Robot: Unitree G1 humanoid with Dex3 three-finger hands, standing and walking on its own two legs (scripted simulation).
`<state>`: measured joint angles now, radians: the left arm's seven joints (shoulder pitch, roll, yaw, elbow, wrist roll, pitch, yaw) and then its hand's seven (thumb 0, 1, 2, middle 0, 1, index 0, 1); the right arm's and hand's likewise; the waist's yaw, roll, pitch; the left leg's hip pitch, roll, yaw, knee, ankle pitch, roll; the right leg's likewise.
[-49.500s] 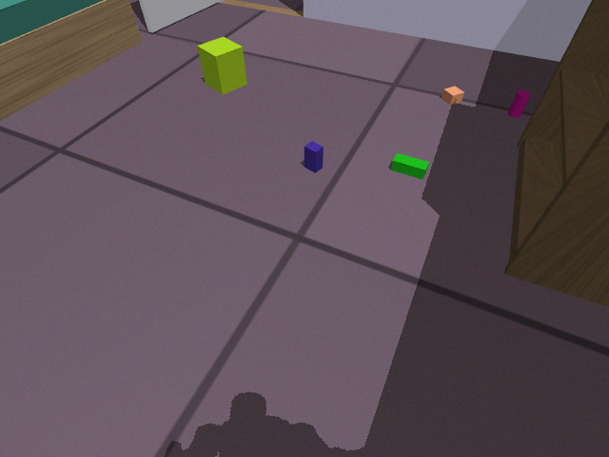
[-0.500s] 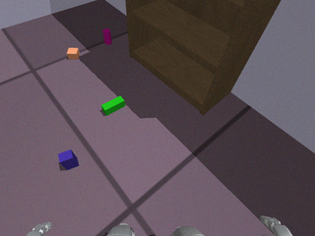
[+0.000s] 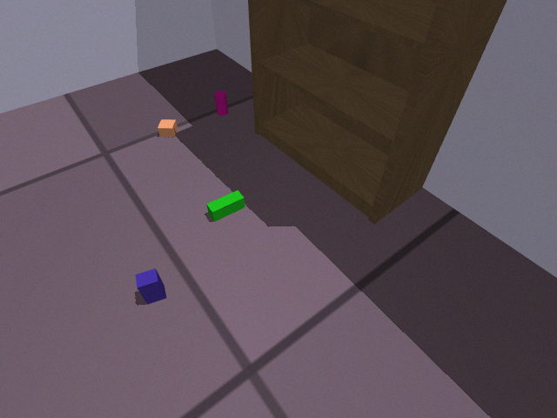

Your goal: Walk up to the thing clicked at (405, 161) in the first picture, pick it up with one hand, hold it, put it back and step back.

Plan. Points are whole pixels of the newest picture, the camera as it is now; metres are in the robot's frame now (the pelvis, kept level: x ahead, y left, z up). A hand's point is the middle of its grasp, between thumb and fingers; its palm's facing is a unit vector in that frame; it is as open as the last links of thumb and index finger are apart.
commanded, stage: step back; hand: left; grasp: from above
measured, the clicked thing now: (226, 205) +1.15 +0.25 -0.73
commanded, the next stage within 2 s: stand in 0.72 s
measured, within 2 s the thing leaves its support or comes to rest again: neither
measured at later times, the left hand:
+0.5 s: hand out of the picture +0.13 +0.24 -0.14, palm faces +0.03 -0.92 -0.39, open 7.4 cm
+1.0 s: hand out of the picture +0.16 +0.25 -0.14, palm faces -0.02 -0.94 -0.34, open 7.4 cm
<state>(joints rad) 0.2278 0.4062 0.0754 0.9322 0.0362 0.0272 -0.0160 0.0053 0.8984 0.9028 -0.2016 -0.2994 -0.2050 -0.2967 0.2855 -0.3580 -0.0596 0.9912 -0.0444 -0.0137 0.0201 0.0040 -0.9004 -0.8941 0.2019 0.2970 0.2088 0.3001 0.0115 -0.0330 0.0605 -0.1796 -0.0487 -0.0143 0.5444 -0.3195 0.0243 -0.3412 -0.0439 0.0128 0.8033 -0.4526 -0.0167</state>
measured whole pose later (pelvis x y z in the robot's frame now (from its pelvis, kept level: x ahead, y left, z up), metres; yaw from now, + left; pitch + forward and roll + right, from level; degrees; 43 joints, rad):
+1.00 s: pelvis +0.07 +0.00 +0.01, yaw +0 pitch -3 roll +0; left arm 0.09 0.35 -0.01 1.11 0.00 -0.01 -0.01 0.00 0.90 0.90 -0.20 -0.30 -0.20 -0.30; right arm 0.05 -0.34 -0.01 1.09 0.00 -0.02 0.01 0.00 -0.90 -0.89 0.20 0.30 0.21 0.30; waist 0.00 0.01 0.07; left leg -0.17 0.01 0.01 0.42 -0.20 -0.01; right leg -0.12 -0.03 -0.01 0.42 -0.25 0.02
